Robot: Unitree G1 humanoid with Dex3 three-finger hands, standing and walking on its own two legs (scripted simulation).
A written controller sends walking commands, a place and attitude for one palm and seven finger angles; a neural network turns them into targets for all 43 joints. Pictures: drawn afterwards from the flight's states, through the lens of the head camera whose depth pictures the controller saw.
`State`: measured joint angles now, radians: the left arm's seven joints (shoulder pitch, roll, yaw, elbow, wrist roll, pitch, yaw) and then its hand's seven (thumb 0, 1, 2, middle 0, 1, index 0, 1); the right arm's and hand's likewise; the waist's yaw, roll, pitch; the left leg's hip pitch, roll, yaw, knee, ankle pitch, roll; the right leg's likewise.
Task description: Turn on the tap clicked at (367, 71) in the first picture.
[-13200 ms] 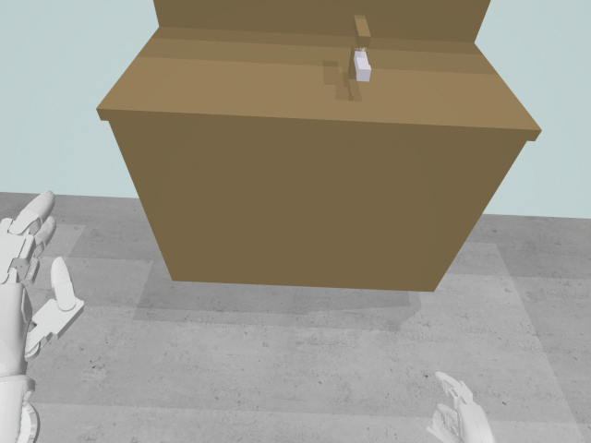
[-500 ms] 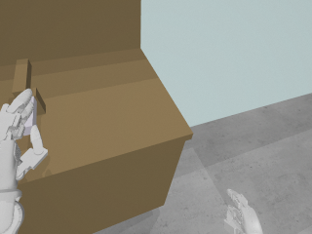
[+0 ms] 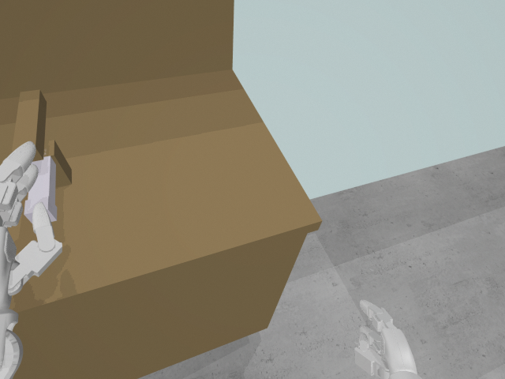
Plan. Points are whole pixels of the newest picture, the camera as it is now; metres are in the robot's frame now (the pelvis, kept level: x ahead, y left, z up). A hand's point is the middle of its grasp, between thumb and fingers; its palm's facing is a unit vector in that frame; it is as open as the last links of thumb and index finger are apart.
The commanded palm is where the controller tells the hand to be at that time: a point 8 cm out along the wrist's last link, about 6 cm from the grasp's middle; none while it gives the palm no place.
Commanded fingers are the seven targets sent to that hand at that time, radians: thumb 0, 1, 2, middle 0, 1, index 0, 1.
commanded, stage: look again from close up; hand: left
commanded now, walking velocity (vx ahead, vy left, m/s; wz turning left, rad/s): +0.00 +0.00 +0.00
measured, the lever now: (41, 210) +0.29 +0.33 +0.10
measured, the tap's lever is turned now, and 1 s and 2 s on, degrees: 0 0 0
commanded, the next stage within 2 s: shuffle to correct the standing spot in 0.10 s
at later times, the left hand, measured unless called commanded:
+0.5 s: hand (68, 262) +0.20 +0.23 +0.15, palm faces +0.36 -0.85 -0.39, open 7.4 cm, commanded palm +0.14 +0.26 +0.17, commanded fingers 0.00 0.90 0.90 -0.20 -0.30 -0.20 -0.30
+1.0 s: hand (9, 227) +0.21 +0.27 +0.20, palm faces +0.52 -0.76 -0.39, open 7.4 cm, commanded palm +0.11 +0.25 +0.17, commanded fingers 0.00 0.90 0.90 -0.20 -0.30 -0.20 -0.30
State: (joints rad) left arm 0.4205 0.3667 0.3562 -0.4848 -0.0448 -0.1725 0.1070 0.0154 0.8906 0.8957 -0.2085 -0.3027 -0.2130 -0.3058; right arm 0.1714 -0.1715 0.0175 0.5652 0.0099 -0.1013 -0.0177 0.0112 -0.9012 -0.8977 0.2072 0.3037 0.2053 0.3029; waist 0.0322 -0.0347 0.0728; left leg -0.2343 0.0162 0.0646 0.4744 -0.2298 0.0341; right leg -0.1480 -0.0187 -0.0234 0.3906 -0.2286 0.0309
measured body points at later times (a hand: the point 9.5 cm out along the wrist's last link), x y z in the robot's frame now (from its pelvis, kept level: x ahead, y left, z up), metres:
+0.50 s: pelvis -0.03 -0.01 +0.00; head +0.03 +0.01 +0.44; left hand +0.18 +0.27 +0.17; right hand +0.17 -0.22 -0.08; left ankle +0.02 +0.09 -0.74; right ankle -0.01 -0.14 -0.74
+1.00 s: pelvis -0.06 -0.03 -0.01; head -0.01 +0.01 +0.44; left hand +0.18 +0.31 +0.22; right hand +0.11 -0.25 -0.09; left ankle -0.04 +0.07 -0.74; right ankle -0.01 -0.14 -0.74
